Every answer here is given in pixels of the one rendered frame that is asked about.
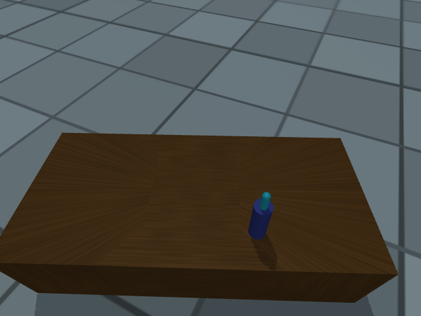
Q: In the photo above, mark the bottle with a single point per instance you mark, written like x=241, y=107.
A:
x=260, y=217

